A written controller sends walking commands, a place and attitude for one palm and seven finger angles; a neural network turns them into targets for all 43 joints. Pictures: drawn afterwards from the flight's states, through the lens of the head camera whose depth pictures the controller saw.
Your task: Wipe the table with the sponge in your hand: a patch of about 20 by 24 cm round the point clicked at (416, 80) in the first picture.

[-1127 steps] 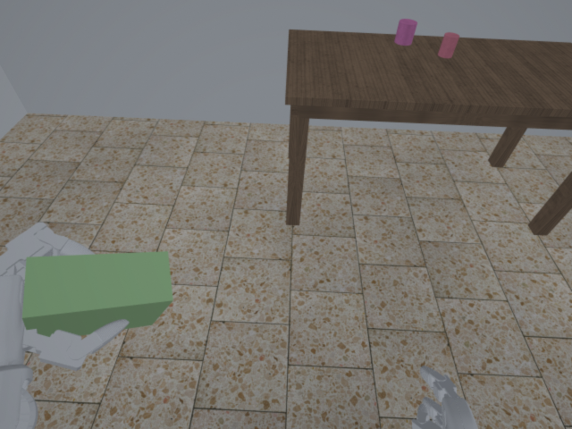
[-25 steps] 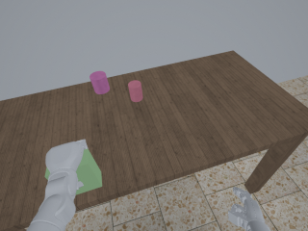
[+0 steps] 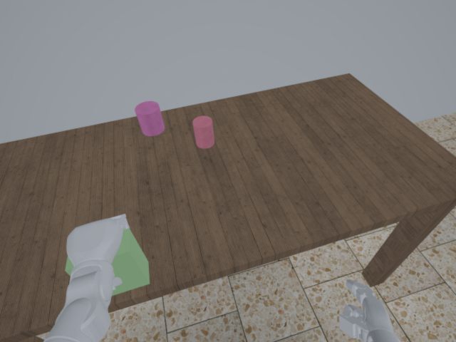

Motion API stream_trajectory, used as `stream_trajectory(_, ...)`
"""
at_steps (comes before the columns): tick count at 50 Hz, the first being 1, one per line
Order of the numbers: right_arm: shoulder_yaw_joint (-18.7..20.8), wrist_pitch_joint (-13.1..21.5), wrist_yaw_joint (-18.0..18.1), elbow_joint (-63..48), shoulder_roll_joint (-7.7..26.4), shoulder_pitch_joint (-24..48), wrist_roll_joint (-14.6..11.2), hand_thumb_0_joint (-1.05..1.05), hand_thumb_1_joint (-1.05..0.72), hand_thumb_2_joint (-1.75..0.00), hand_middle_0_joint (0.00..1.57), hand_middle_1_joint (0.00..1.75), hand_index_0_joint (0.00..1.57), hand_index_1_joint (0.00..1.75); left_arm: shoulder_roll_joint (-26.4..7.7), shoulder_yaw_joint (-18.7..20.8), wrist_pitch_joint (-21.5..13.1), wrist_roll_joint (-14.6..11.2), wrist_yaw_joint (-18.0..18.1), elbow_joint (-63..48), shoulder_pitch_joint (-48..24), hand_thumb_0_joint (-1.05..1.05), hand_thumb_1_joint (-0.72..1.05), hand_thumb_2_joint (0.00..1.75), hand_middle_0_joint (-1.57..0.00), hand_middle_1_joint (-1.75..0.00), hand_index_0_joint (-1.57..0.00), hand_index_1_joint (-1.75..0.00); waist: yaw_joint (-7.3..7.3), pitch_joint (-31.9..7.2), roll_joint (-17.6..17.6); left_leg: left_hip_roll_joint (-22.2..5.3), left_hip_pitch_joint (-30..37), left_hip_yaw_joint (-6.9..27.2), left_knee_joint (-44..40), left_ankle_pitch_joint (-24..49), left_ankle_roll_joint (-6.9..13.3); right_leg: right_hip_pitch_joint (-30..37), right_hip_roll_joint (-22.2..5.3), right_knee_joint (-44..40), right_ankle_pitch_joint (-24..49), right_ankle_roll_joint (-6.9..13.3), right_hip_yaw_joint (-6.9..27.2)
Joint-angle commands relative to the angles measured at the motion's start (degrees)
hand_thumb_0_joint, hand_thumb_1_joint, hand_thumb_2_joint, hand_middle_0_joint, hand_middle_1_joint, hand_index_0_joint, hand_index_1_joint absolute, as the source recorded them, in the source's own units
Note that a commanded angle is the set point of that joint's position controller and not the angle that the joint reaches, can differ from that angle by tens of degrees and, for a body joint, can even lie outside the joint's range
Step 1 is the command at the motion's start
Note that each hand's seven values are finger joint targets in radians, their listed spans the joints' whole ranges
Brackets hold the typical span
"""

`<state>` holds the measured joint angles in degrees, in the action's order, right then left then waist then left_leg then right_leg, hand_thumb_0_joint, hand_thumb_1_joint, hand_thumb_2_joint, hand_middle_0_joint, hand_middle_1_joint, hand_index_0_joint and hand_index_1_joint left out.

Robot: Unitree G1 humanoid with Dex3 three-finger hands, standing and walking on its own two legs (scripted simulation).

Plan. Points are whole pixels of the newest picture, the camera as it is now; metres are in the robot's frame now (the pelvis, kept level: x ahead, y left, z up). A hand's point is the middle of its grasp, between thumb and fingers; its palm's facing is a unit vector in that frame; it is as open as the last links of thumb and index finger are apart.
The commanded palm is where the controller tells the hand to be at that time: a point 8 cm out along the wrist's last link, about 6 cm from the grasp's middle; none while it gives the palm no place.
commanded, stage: lower the sponge onto the table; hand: left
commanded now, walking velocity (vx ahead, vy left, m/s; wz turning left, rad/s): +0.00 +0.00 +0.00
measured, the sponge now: (115, 270) +0.24 +0.27 -0.05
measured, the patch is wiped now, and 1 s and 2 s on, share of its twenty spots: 0.00 0.20 0.30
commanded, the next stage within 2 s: wipe forward along the first lane in 0.16 s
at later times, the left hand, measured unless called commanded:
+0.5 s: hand (111, 249) +0.26 +0.28 +0.00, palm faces -0.09 -0.04 -1.00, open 9.8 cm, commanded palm +0.25 +0.27 +0.04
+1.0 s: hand (112, 223) +0.32 +0.30 -0.01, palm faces -0.13 +0.03 -0.99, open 9.8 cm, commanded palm +0.31 +0.29 +0.02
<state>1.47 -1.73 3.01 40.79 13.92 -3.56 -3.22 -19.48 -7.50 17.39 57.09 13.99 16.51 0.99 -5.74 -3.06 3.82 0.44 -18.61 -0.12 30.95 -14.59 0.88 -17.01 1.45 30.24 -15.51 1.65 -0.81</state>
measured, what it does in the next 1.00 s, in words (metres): stands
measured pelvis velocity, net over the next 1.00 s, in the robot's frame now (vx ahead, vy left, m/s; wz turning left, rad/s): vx -0.03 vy -0.02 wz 0.01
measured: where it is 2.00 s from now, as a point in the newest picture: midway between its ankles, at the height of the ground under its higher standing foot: outside the picture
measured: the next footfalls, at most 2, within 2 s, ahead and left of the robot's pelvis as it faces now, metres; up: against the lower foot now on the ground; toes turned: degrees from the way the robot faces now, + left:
none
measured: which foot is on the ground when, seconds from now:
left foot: down 0.00-1.00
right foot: down 0.00-1.00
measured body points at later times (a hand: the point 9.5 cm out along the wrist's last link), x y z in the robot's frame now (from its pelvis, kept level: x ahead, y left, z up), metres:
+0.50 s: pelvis -0.02 -0.01 -0.01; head -0.01 -0.03 +0.44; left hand +0.26 +0.27 +0.05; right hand +0.19 -0.23 -0.11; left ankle +0.02 +0.11 -0.73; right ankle +0.00 -0.10 -0.73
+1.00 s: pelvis -0.03 -0.02 -0.02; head +0.01 -0.05 +0.43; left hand +0.32 +0.30 +0.05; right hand +0.09 -0.29 -0.16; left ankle +0.02 +0.11 -0.73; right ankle +0.00 -0.10 -0.73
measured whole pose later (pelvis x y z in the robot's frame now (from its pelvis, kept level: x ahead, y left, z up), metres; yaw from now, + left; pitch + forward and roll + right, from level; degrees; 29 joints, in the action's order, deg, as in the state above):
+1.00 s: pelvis -0.03 -0.02 -0.02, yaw +0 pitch +10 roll -1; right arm 2.1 -3.5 4.3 43.3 16.0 -12.2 -4.5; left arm -26.7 -1.0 8.3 58.6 16.7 50.4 -26.1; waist -1.0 -6.1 4.1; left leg -1.0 -35.7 1.6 40.7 -15.6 0.4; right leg -33.8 3.0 39.7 -16.4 3.2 -2.6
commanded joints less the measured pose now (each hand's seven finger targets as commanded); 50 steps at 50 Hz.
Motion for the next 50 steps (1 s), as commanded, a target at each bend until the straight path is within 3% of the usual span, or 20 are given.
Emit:
stream_trajectory(1,1.95,2.57,0.03,-9.42,6.71,8.97,0.2,0.0,-0.9,-0.9,0.2,0.3,0.2,0.3,-9.17,4.68,-0.32,1.41,3.12,-9.88,-13.08,0.0,0.1,1.3,-1.2,-1.6,-1.2,-1.6,0.55,-12.77,-2.64,0.64,6.96,3.58,-2.8,11.23,0.92,1.32,-0.02,-3.5,12.01,2.53,3.36)
stream_trajectory(4,1.8,2.24,-0.05,-9.8,6.61,9.17,0.03,0.0,-0.9,-0.9,0.2,0.3,0.2,0.3,-7.46,3.26,0.2,1.01,3.18,-9.38,-12.7,0.0,0.1,1.3,-1.2,-1.6,-1.2,-1.6,0.88,-11.9,-2.76,0.61,6.23,3.56,-2.84,9.72,0.98,0.67,0.02,-3.71,10.41,2.39,3.08)
stream_trajectory(8,1.98,1.86,0.35,-9.27,7.04,8.84,-0.07,0.0,-0.9,-0.9,0.2,0.3,0.2,0.3,-10.4,6.04,0.64,0.98,3.47,-6.66,-13.57,0.0,0.1,1.3,-1.2,-1.6,-1.2,-1.6,0.45,-11.46,-3.76,0.77,5.35,3.57,-3.06,7.3,1.02,0.23,0.3,-4.09,7.59,2.57,4.06)
stream_trajectory(9,1.69,1.89,0.33,-9.9,6.65,9.06,-0.24,0.0,-0.9,-0.9,0.2,0.3,0.2,0.3,-7.89,3.73,0.67,0.84,3.2,-6.91,-13.4,0.0,0.1,1.3,-1.2,-1.6,-1.2,-1.6,0.61,-12.01,-3.14,1.0,5.06,3.19,-2.8,7.23,1.14,0.53,0.0,-3.84,7.86,2.28,3.13)
stream_trajectory(14,1.63,1.55,0.41,-9.44,6.77,8.46,-0.4,0.0,-0.9,-0.9,0.2,0.3,0.2,0.3,-7.38,2.7,0.54,1.32,3.13,-4.16,-16.86,0.0,0.1,1.3,-1.2,-1.6,-1.2,-1.6,1.59,-10.79,-3.46,1.14,3.87,2.97,-2.29,5.15,1.27,-1.45,0.1,-3.77,6.0,2.26,3.42)
stream_trajectory(17,1.75,1.3,0.81,-8.5,7.09,7.32,-0.48,0.0,-0.9,-0.9,0.2,0.3,0.2,0.3,-9.23,4.12,0.29,1.74,3.33,-0.18,-19.49,0.0,0.1,1.3,-1.2,-1.6,-1.2,-1.6,2.21,-10.14,-6.37,1.26,2.57,2.7,-1.74,4.03,1.41,-2.45,0.1,-3.71,5.52,2.09,3.73)
stream_trajectory(18,1.93,1.08,0.93,-8.1,7.6,7.16,-0.34,0.0,-0.9,-0.9,0.2,0.3,0.2,0.3,-12.96,7.62,0.11,1.95,3.6,0.43,-19.62,0.0,0.1,1.3,-1.2,-1.6,-1.2,-1.6,1.63,-10.09,-5.48,1.37,2.22,3.06,-1.77,3.65,1.25,-2.29,0.3,-3.95,4.86,2.41,4.8)
stream_trajectory(19,1.67,1.07,1.03,-8.77,7.0,7.06,-0.49,0.0,-0.9,-0.9,0.2,0.3,0.2,0.3,-8.85,3.75,-0.02,1.63,3.23,0.4,-20.41,0.0,0.1,1.3,-1.2,-1.6,-1.2,-1.6,2.26,-10.47,-5.52,1.56,1.62,2.42,-1.57,3.31,1.46,-2.07,-0.04,-3.62,4.98,1.96,3.69)
stream_trajectory(23,1.91,0.7,1.42,-7.43,7.62,5.69,-0.61,0.0,-0.9,-0.9,0.2,0.3,0.2,0.3,-12.95,6.99,-0.62,2.51,3.48,6.12,-24.32,0.0,0.1,1.3,-1.2,-1.6,-1.2,-1.6,2.57,-9.19,-6.14,1.64,-0.2,2.54,-1.18,0.36,1.31,-4.6,0.11,-4.07,1.1,2.07,4.63)
stream_trajectory(24,1.7,0.64,1.55,-7.83,7.29,5.43,-0.81,0.0,-0.9,-0.9,0.2,0.3,0.2,0.3,-9.92,3.73,-0.87,2.22,3.19,6.69,-26.13,0.0,0.1,1.3,-1.2,-1.6,-1.2,-1.6,3.45,-9.38,-5.72,1.63,-0.62,1.95,-0.93,-0.27,1.47,-4.98,-0.09,-3.67,0.81,1.73,3.64)
stream_trajectory(28,1.82,0.2,2.0,-6.65,8.22,3.47,-0.89,0.0,-0.9,-0.9,0.2,0.3,0.2,0.3,-15.13,8.13,-1.52,2.29,3.3,13.8,-28.33,0.0,0.1,1.3,-1.2,-1.6,-1.2,-1.6,3.36,-9.72,-7.63,1.82,-3.55,1.94,-0.11,-2.05,1.45,-5.64,-0.03,-3.74,-1.01,1.61,4.8)
stream_trajectory(29,1.7,0.2,2.09,-7.16,7.92,2.97,-1.03,0.0,-0.9,-0.9,0.2,0.3,0.2,0.3,-13.1,5.83,-2.18,1.89,3.01,14.02,-30.28,0.0,0.1,1.3,-1.2,-1.6,-1.2,-1.6,4.32,-10.08,-7.57,1.78,-4.33,1.41,0.39,-2.2,1.65,-5.47,-0.34,-3.32,-0.42,1.22,4.03)
stream_trajectory(33,2.02,0.09,1.97,-6.63,8.56,1.04,-0.89,0.0,-0.9,-0.9,0.2,0.3,0.2,0.3,-16.88,8.82,-3.88,2.83,3.08,18.7,-31.88,0.0,0.1,1.3,-1.2,-1.6,-1.2,-1.6,3.97,-11.2,-6.28,1.76,-6.66,1.55,1.5,-2.64,1.54,-6.56,-0.3,-2.54,-1.0,1.38,4.99)
stream_trajectory(36,2.12,0.16,1.73,-6.81,8.42,-0.62,-1.01,0.0,-0.9,-0.9,0.2,0.3,0.2,0.3,-14.28,6.31,-5.17,2.47,3.2,21.44,-33.92,0.0,0.1,1.3,-1.2,-1.6,-1.2,-1.6,5.34,-11.14,-7.21,1.41,-8.19,0.93,2.86,-2.49,1.82,-7.74,-0.59,-1.82,0.36,0.91,4.09)
stream_trajectory(38,2.36,-0.01,1.79,-6.21,9.05,-1.45,-0.92,0.0,-0.9,-0.9,0.2,0.3,0.2,0.3,-18.92,10.59,-5.87,2.57,3.83,23.62,-34.02,0.0,0.1,1.3,-1.2,-1.6,-1.2,-1.6,4.88,-11.97,-8.55,1.53,-10.07,1.23,3.48,-2.9,1.86,-7.27,-0.4,-1.77,0.09,0.93,5.32)
stream_trajectory(39,2.27,0.09,1.86,-6.56,8.68,-2.01,-0.96,0.0,-0.9,-0.9,0.2,0.3,0.2,0.3,-16.16,7.78,-6.38,2.14,3.87,23.86,-35.53,0.0,0.1,1.3,-1.2,-1.6,-1.2,-1.6,5.89,-11.77,-8.81,1.36,-10.9,0.74,3.66,-3.88,1.99,-7.65,-0.79,-1.55,-0.86,0.41,4.22)
stream_trajectory(43,2.64,0.29,1.59,-5.42,9.22,-3.71,-0.99,0.0,-0.9,-0.9,0.2,0.3,0.2,0.3,-19.86,10.85,-7.52,2.65,4.94,27.77,-37.62,0.0,0.1,1.3,-1.2,-1.6,-1.2,-1.6,5.84,-12.18,-8.39,1.13,-12.82,0.83,4.71,-4.75,2.01,-9.35,-0.67,-1.32,-2.42,0.55,4.98)
stream_trajectory(45,2.66,0.52,1.54,-5.22,9.02,-4.83,-1.07,0.0,-0.9,-0.9,0.2,0.3,0.2,0.3,-18.02,8.08,-8.31,2.71,5.19,28.33,-41.62,0.0,0.1,1.3,-1.2,-1.6,-1.2,-1.6,7.28,-11.79,-8.38,0.94,-13.52,0.51,5.33,-5.98,2.22,-10.92,-0.88,-1.07,-3.92,0.21,4.2)
stream_trajectory(48,2.79,0.56,1.56,-4.59,9.59,-5.91,-1.03,0.0,-0.9,-0.9,0.2,0.3,0.2,0.3,-22.48,11.54,-8.67,2.52,5.81,30.8,-42.58,0.0,0.1,1.3,-1.2,-1.6,-1.2,-1.6,6.75,-13.77,-8.13,0.95,-15.11,0.52,5.99,-6.08,2.24,-10.07,-0.69,-1.02,-4.44,0.29,5.12)
stream_trajectory(50,2.87,0.78,1.29,-4.51,9.24,-6.86,-1.05,0.0,-0.9,-0.9,0.2,0.3,0.2,0.3,-20.29,9.14,-9.16,2.42,5.88,31.69,-44.09,0.0,0.1,1.3,-1.2,-1.6,-1.2,-1.6,7.51,-14.32,-7.57,0.79,-15.27,0.31,6.63,-5.95,2.4,-10.53,-0.87,-0.4,-3.49,0.1,4.45)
